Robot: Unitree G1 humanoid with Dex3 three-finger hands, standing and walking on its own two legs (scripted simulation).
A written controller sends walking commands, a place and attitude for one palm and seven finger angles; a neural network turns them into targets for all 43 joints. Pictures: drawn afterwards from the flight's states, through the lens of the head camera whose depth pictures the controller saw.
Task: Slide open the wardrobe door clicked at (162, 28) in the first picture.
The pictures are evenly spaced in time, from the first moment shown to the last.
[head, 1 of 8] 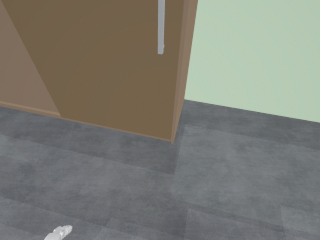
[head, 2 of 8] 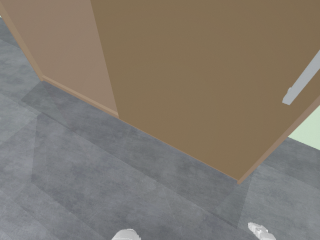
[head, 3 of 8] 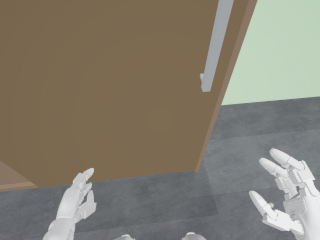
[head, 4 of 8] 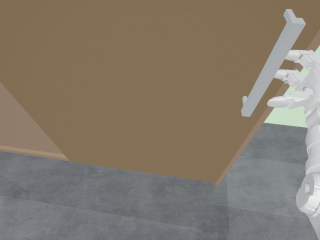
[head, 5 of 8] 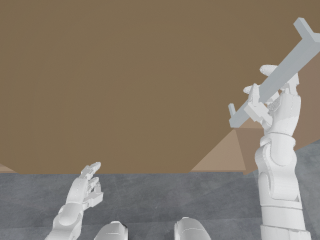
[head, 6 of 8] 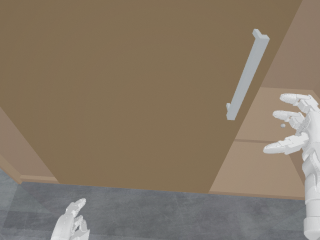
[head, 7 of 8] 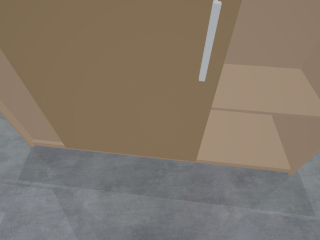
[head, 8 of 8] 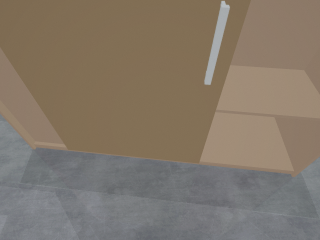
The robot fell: no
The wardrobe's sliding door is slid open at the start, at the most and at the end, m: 0.00 0.64 0.64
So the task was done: yes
